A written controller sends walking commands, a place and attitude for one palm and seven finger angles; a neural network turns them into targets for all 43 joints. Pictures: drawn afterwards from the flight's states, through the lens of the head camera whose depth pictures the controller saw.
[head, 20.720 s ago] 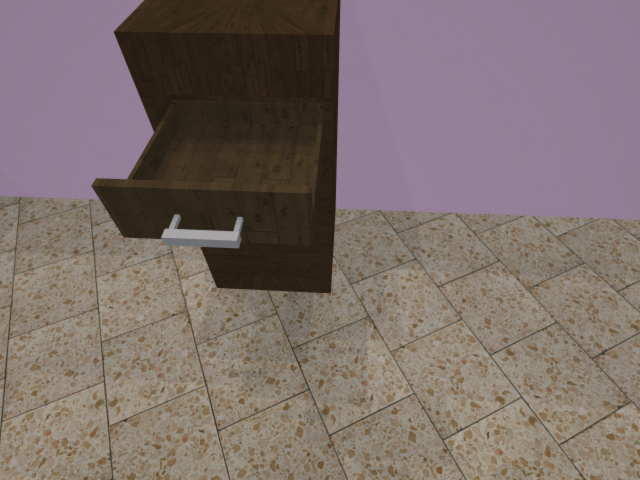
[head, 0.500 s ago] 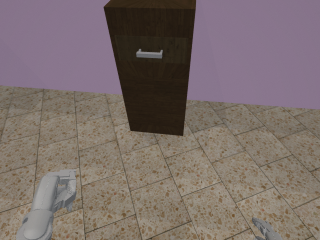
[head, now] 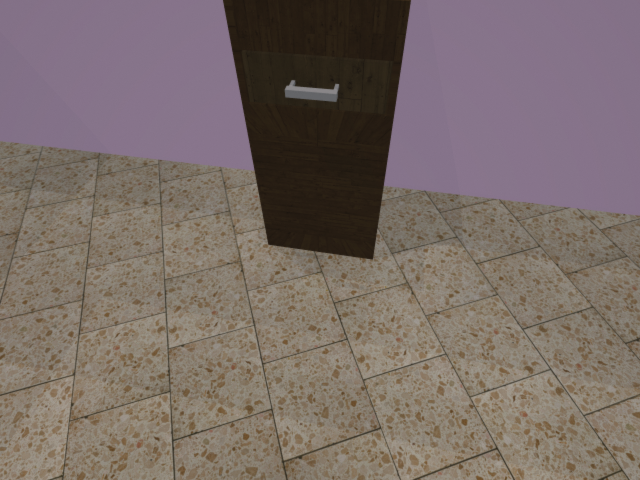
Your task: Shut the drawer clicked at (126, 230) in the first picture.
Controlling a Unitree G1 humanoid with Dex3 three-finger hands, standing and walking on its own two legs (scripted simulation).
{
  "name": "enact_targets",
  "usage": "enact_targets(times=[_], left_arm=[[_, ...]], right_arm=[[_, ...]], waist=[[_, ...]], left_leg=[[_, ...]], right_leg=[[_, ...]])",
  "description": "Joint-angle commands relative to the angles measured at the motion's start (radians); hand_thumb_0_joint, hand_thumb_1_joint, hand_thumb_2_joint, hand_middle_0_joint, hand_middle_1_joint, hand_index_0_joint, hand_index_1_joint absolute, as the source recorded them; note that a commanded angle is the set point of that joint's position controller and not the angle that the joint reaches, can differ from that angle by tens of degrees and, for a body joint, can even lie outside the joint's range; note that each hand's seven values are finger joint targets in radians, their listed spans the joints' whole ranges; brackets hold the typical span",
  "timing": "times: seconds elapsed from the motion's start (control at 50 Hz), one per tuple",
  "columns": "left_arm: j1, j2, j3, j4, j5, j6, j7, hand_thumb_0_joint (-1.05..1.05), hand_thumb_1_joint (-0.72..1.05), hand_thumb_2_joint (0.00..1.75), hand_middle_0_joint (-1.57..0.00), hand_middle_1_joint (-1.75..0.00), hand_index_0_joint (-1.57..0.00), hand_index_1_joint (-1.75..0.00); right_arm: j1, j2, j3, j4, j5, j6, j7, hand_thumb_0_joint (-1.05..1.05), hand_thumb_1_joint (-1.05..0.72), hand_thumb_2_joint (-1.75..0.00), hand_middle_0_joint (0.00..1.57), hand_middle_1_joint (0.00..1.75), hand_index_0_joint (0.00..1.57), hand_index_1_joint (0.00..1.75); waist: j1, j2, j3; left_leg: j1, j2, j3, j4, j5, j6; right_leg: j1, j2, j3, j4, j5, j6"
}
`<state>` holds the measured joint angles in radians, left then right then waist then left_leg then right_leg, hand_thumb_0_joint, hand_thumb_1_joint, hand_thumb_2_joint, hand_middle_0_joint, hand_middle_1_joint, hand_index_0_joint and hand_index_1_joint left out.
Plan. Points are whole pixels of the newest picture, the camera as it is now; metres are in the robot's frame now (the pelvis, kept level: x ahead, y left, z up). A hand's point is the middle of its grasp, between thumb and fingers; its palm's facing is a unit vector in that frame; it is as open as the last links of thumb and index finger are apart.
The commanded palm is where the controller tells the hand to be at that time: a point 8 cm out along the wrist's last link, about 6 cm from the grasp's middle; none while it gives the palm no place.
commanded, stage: let the arm hang, fingers relaxed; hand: left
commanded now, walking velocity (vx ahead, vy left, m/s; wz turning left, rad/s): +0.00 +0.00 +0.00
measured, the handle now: (312, 89) +1.02 +0.09 -0.05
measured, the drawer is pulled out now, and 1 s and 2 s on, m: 0.00 0.00 0.00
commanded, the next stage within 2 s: look to check the result in 0.48 s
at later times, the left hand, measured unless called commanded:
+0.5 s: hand out of the picture +0.08 +0.20 -0.16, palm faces -0.02 -0.97 -0.25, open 7.4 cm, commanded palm none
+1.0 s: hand out of the picture +0.09 +0.21 -0.16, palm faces -0.02 -0.96 -0.28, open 7.4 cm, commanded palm none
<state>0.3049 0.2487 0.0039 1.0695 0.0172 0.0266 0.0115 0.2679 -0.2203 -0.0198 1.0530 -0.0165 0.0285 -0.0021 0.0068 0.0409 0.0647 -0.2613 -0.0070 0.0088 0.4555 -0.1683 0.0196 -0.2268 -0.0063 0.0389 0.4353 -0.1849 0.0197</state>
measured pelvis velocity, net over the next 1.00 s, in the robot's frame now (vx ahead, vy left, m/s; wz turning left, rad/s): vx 0.04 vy -0.01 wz -0.01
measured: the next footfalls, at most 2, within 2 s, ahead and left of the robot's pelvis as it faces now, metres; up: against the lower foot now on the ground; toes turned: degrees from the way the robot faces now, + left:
none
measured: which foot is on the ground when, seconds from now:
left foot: down 0.00-1.00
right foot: down 0.00-1.00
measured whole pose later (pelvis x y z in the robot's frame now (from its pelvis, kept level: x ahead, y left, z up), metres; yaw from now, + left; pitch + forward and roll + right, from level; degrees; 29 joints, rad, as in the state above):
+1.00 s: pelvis +0.04 -0.01 +0.01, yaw -1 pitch -1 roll +0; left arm 0.14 0.25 0.01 1.13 0.01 -0.01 0.01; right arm 0.15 -0.26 -0.02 1.13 -0.01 0.00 -0.01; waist 0.00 0.02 0.07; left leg -0.16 0.00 0.02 0.37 -0.19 0.00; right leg -0.14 0.00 0.05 0.36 -0.20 0.01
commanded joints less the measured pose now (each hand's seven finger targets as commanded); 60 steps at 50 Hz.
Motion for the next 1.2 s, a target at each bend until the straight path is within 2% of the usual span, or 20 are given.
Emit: enact_targets(times=[0.0, 0.14, 0.18, 0.24, 0.32, 0.38, 0.46, 0.5, 0.62, 0.76, 0.84, 0.92, 0.98, 1.18], left_arm=[[-0.034, 0.135, 0.032, -0.032, -0.001, -0.032, 0.011, 0.0, 0.9, 0.9, -0.2, -0.3, -0.2, -0.3], [-0.06, 0.131, 0.036, 0.0, -0.001, -0.035, 0.012, 0.0, 0.9, 0.9, -0.2, -0.3, -0.2, -0.3], [-0.064, 0.131, 0.036, 0.004, -0.001, -0.036, 0.013, 0.0, 0.9, 0.9, -0.2, -0.3, -0.2, -0.3], [-0.082, 0.129, 0.038, 0.007, -0.001, -0.038, 0.012, 0.0, 0.9, 0.9, -0.2, -0.3, -0.2, -0.3], [-0.097, 0.13, 0.039, 0.01, -0.002, -0.042, 0.012, 0.0, 0.9, 0.9, -0.2, -0.3, -0.2, -0.3], [-0.108, 0.133, 0.041, 0.009, -0.003, -0.047, 0.014, 0.0, 0.9, 0.9, -0.2, -0.3, -0.2, -0.3], [-0.119, 0.139, 0.043, 0.009, -0.003, -0.049, 0.014, 0.0, 0.9, 0.9, -0.2, -0.3, -0.2, -0.3], [-0.129, 0.138, 0.041, 0.013, -0.004, -0.048, 0.014, 0.0, 0.9, 0.9, -0.2, -0.3, -0.2, -0.3], [-0.144, 0.147, 0.043, 0.014, -0.004, -0.048, 0.014, 0.0, 0.9, 0.9, -0.2, -0.3, -0.2, -0.3], [-0.147, 0.165, 0.045, 0.015, -0.003, -0.052, 0.013, 0.0, 0.9, 0.9, -0.2, -0.3, -0.2, -0.3], [-0.156, 0.167, 0.043, 0.02, -0.004, -0.049, 0.012, 0.0, 0.9, 0.9, -0.2, -0.3, -0.2, -0.3], [-0.157, 0.176, 0.045, 0.02, -0.004, -0.051, 0.011, 0.0, 0.9, 0.9, -0.2, -0.3, -0.2, -0.3], [-0.164, 0.186, 0.045, 0.02, -0.005, -0.054, 0.011, 0.0, 0.9, 0.9, -0.2, -0.3, -0.2, -0.3], [-0.182, 0.203, 0.047, 0.015, -0.005, -0.056, 0.012, 0.0, 0.9, 0.9, -0.2, -0.3, -0.2, -0.3]], right_arm=[[0.018, -0.13, -0.028, -0.019, -0.001, -0.026, -0.013, 0.0, -0.9, -0.9, 0.2, 0.3, 0.2, 0.3], [0.01, -0.13, -0.029, 0.014, -0.004, -0.032, -0.015, 0.0, -0.9, -0.9, 0.2, 0.3, 0.2, 0.3], [0.005, -0.128, -0.028, 0.018, -0.003, -0.034, -0.015, 0.0, -0.9, -0.9, 0.2, 0.3, 0.2, 0.3], [-0.002, -0.129, -0.027, 0.024, -0.003, -0.04, -0.016, 0.0, -0.9, -0.9, 0.2, 0.3, 0.2, 0.3], [-0.014, -0.13, -0.027, 0.027, -0.003, -0.042, -0.018, 0.0, -0.9, -0.9, 0.2, 0.3, 0.2, 0.3], [-0.022, -0.129, -0.028, 0.03, -0.001, -0.046, -0.019, 0.0, -0.9, -0.9, 0.2, 0.3, 0.2, 0.3], [-0.035, -0.143, -0.03, 0.03, 0.0, -0.046, -0.02, 0.0, -0.9, -0.9, 0.2, 0.3, 0.2, 0.3], [-0.042, -0.138, -0.028, 0.037, -0.001, -0.045, -0.021, 0.0, -0.9, -0.9, 0.2, 0.3, 0.2, 0.3], [-0.06, -0.151, -0.03, 0.04, -0.001, -0.043, -0.021, 0.0, -0.9, -0.9, 0.2, 0.3, 0.2, 0.3], [-0.081, -0.175, -0.033, 0.033, 0.002, -0.046, -0.021, 0.0, -0.9, -0.9, 0.2, 0.3, 0.2, 0.3], [-0.095, -0.181, -0.03, 0.038, 0.0, -0.045, -0.022, 0.0, -0.9, -0.9, 0.2, 0.3, 0.2, 0.3], [-0.105, -0.19, -0.029, 0.036, 0.0, -0.048, -0.022, 0.0, -0.9, -0.9, 0.2, 0.3, 0.2, 0.3], [-0.113, -0.199, -0.03, 0.032, 0.001, -0.049, -0.022, 0.0, -0.9, -0.9, 0.2, 0.3, 0.2, 0.3], [-0.13, -0.218, -0.032, 0.031, 0.0, -0.049, -0.022, 0.0, -0.9, -0.9, 0.2, 0.3, 0.2, 0.3]], waist=[[-0.015, -0.055, -0.016], [-0.012, -0.025, 0.016], [-0.011, -0.035, 0.007], [-0.009, -0.01, -0.001], [-0.013, -0.024, -0.018], [-0.013, -0.03, -0.048], [-0.014, -0.047, -0.054], [-0.016, -0.029, -0.049], [-0.017, -0.038, -0.044], [-0.018, -0.042, -0.077], [-0.017, -0.034, -0.058], [-0.016, -0.03, -0.078], [-0.016, -0.049, -0.086], [-0.017, -0.044, -0.08]], left_leg=[[0.03, 0.094, -0.107, -0.136, -0.185, 0.022], [0.012, 0.099, -0.113, -0.163, -0.186, 0.019], [0.018, 0.099, -0.112, -0.159, -0.166, 0.018], [0.023, 0.104, -0.116, -0.167, -0.133, 0.017], [0.056, 0.1, -0.1, -0.147, -0.067, 0.012], [0.085, 0.103, -0.093, -0.129, 0.019, 0.013], [0.103, 0.106, -0.089, -0.121, 0.058, 0.011], [0.109, 0.107, -0.084, -0.126, 0.06, 0.009], [0.119, 0.11, -0.082, -0.133, 0.054, 0.006], [0.154, 0.114, -0.077, -0.124, 0.103, 0.007], [0.146, 0.117, -0.082, -0.142, 0.077, 0.006], [0.164, 0.117, -0.079, -0.138, 0.102, 0.006], [0.173, 0.118, -0.077, -0.131, 0.132, 0.005], [0.181, 0.122, -0.073, -0.14, 0.156, 0.002]], right_leg=[[-0.062, -0.069, 0.074, -0.127, -0.183, -0.062], [-0.05, -0.07, 0.072, -0.12, -0.154, -0.06], [-0.041, -0.07, 0.071, -0.117, -0.14, -0.061], [-0.019, -0.073, 0.063, -0.106, -0.091, -0.059], [-0.013, -0.078, 0.069, -0.115, -0.064, -0.058], [0.012, -0.082, 0.07, -0.111, 0.003, -0.058], [0.022, -0.082, 0.072, -0.113, 0.039, -0.058], [0.023, -0.086, 0.069, -0.117, 0.043, -0.055], [0.029, -0.085, 0.07, -0.127, 0.04, -0.053], [0.049, -0.086, 0.075, -0.124, 0.102, -0.054], [0.046, -0.086, 0.073, -0.133, 0.07, -0.053], [0.06, -0.091, 0.074, -0.133, 0.1, -0.053], [0.069, -0.094, 0.074, -0.131, 0.143, -0.054], [0.083, -0.097, 0.072, -0.138, 0.175, -0.054]])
